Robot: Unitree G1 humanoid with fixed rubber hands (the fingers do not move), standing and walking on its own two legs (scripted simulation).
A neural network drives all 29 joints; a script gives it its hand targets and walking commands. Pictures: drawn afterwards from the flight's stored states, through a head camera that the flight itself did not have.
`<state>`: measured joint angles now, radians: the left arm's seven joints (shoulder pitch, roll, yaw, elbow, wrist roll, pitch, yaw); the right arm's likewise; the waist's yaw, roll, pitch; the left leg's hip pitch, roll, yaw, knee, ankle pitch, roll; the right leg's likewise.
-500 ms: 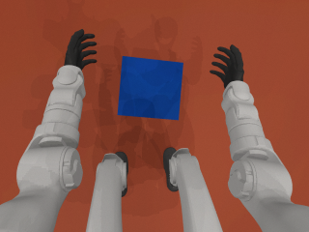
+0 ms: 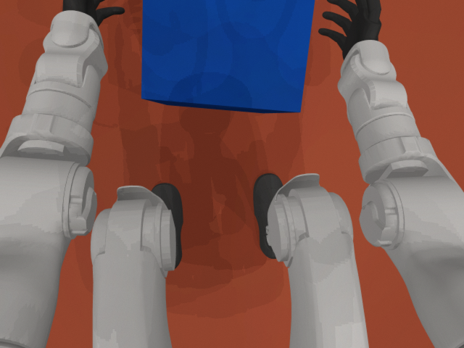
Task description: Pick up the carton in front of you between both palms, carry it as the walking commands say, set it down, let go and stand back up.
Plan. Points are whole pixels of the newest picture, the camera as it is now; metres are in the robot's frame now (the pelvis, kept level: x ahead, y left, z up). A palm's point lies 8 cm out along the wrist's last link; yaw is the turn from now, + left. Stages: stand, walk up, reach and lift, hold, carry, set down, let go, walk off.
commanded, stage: reach and lift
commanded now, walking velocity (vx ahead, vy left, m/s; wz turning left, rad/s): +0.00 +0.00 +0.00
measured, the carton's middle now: (223, 46) +0.52 -0.02 -0.27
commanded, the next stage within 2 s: none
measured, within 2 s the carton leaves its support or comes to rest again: leaves its support in 0.90 s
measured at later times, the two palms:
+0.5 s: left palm (102, 15) +0.55 +0.15 -0.20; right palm (344, 41) +0.51 -0.19 -0.19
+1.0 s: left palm (111, 10) +0.55 +0.13 -0.17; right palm (339, 26) +0.52 -0.17 -0.16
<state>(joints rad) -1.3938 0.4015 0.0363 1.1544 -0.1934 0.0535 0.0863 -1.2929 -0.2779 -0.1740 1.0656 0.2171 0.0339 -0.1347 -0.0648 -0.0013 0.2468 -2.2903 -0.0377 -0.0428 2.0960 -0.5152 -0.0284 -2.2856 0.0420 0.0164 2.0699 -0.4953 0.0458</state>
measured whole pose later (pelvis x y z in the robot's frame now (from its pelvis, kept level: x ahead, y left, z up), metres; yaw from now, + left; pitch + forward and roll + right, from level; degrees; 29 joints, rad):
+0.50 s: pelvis +0.01 +0.00 -0.02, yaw +0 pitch +39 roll -2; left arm -1.40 0.37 -0.02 1.17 -0.22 0.00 0.10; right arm -1.30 -0.26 -0.12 1.10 0.26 -0.02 -0.15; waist -0.06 -0.01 0.28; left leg -2.31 -0.03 -0.04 2.18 -0.56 -0.02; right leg -2.30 0.04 0.01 2.14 -0.53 0.05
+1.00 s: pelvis +0.01 +0.00 -0.02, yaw +0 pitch +38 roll -2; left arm -1.33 0.27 0.03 1.04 -0.15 0.14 0.17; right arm -1.24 -0.18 -0.24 0.92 0.18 0.13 -0.19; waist -0.06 -0.01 0.21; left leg -2.30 -0.08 -0.05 2.21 -0.57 -0.04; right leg -2.29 0.08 0.04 2.18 -0.55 0.08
